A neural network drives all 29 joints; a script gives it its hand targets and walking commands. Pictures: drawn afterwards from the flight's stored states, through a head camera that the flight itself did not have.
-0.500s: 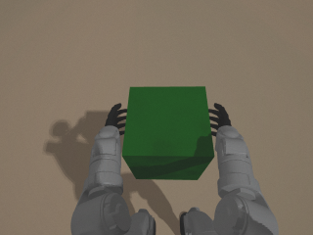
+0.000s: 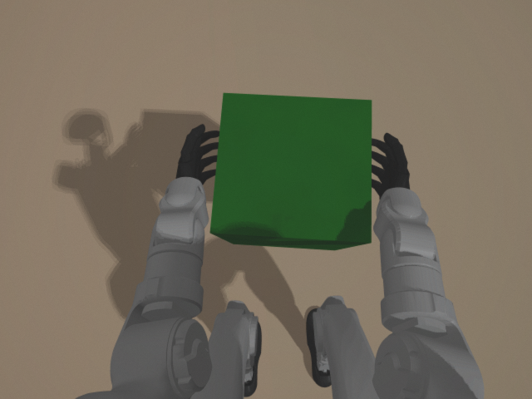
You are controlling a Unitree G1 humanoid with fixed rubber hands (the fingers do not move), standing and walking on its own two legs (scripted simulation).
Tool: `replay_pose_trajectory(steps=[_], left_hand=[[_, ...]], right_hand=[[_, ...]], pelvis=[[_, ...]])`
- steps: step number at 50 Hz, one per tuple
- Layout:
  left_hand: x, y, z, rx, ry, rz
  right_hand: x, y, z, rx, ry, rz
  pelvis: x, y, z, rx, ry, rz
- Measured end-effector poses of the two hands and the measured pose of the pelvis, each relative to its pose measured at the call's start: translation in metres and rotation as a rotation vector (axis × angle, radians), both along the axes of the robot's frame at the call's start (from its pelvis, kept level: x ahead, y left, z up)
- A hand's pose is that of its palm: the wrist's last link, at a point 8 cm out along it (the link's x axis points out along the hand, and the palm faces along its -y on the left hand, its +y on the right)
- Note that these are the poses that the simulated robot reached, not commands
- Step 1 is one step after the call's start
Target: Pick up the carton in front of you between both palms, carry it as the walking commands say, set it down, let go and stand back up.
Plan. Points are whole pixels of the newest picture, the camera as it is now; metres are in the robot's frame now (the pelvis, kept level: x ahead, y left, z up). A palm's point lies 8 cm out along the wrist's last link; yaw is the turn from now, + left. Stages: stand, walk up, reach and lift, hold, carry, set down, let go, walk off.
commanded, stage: set down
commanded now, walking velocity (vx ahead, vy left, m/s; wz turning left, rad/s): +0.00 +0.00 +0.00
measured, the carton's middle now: (289, 186) +0.45 -0.01 -0.16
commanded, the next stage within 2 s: none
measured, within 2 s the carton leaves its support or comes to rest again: rests again in 1.28 s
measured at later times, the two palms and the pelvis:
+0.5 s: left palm (215, 180) +0.49 +0.13 -0.24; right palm (363, 193) +0.46 -0.17 -0.24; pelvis -0.04 -0.01 -0.13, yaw +1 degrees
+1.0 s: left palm (230, 179) +0.54 +0.12 -0.39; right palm (349, 195) +0.49 -0.17 -0.39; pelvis -0.04 +0.00 -0.22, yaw +0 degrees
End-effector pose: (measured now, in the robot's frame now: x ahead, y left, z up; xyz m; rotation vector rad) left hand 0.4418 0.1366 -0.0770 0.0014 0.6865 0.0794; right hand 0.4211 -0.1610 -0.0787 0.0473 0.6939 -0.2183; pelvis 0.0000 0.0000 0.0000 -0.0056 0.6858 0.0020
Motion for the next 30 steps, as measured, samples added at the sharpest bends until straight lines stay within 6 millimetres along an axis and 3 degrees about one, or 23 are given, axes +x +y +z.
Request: replay_pose_trajectory(steps=[15,30], left_hand=[[0.023,0.004,-0.104,0.018,-0.003,-0.022],[0.058,-0.007,-0.188,0.04,0.02,-0.08]], right_hand=[[0.023,0.004,-0.103,-0.012,0.0,0.007],[0.043,-0.006,-0.189,-0.017,0.026,-0.028]], pelvis=[[-0.023,-0.006,-0.077,-0.003,0.102,0.028],[-0.044,-0.006,-0.146,-0.013,0.09,0.026]])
